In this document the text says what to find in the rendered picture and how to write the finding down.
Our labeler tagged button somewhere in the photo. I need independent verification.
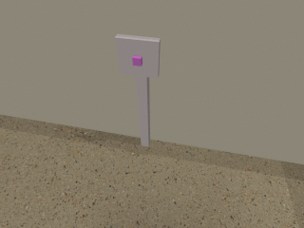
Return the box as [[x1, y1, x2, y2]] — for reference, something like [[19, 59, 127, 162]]
[[132, 55, 143, 67]]

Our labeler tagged panel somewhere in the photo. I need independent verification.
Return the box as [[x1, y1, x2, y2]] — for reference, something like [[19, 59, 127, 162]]
[[115, 34, 161, 147]]

